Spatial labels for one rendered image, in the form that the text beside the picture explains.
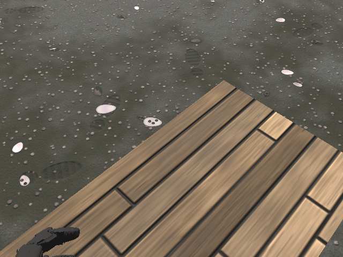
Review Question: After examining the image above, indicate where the robot left hand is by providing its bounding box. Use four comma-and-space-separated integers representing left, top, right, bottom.
16, 227, 80, 257

